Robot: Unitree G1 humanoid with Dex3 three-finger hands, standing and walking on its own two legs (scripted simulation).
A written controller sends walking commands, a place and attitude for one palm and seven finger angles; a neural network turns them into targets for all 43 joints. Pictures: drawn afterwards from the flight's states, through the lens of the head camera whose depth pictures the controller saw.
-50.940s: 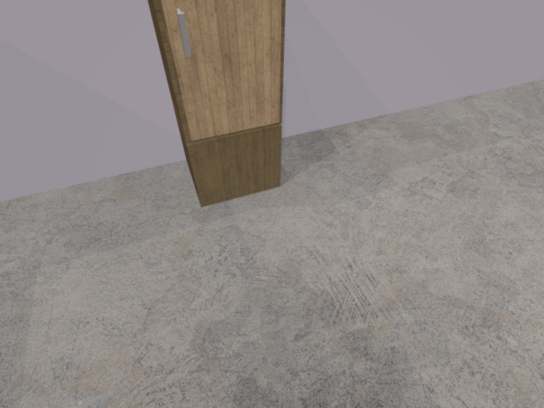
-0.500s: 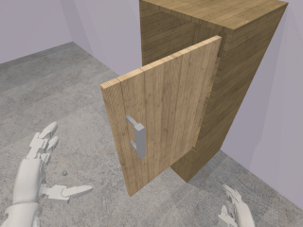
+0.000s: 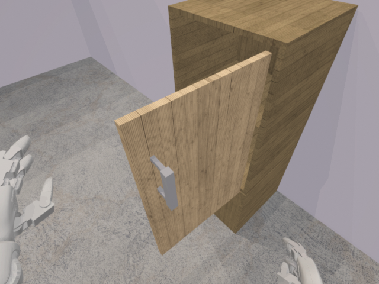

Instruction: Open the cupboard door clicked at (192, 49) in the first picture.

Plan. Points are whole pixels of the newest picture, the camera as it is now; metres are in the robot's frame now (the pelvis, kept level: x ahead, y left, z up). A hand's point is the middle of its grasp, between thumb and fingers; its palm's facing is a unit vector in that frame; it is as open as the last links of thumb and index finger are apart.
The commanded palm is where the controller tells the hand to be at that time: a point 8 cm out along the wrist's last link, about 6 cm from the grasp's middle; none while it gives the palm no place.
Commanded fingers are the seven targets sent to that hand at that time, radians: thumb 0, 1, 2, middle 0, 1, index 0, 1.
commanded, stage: draw the hand back to the body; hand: left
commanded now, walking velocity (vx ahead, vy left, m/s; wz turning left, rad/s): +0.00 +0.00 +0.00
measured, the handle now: (164, 183) +0.30 +0.10 +0.07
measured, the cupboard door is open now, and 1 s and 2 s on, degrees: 87 87 87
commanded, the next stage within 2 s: step back with the hand held close in 0.34 s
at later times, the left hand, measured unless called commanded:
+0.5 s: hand (51, 205) +0.19 +0.25 +0.15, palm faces +0.45 -0.80 -0.39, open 7.4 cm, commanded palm +0.13 +0.29 +0.17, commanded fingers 0.00 0.90 0.90 -0.20 -0.30 -0.20 -0.30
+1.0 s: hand (1, 249) +0.11 +0.28 +0.15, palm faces +0.39 -0.77 -0.51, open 7.4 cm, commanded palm +0.05 +0.32 +0.17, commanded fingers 0.00 0.90 0.90 -0.20 -0.30 -0.20 -0.30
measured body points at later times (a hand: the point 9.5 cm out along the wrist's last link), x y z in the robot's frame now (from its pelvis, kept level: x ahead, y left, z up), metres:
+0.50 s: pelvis -0.01 -0.01 +0.00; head -0.02 -0.03 +0.45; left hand +0.16 +0.29 +0.17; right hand +0.18 -0.23 -0.09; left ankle -0.01 +0.12 -0.74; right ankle -0.05 -0.12 -0.74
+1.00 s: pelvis -0.09 +0.02 -0.01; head -0.07 +0.03 +0.44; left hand +0.09 +0.32 +0.18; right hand +0.09 -0.21 -0.09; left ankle -0.01 +0.12 -0.74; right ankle -0.05 -0.12 -0.74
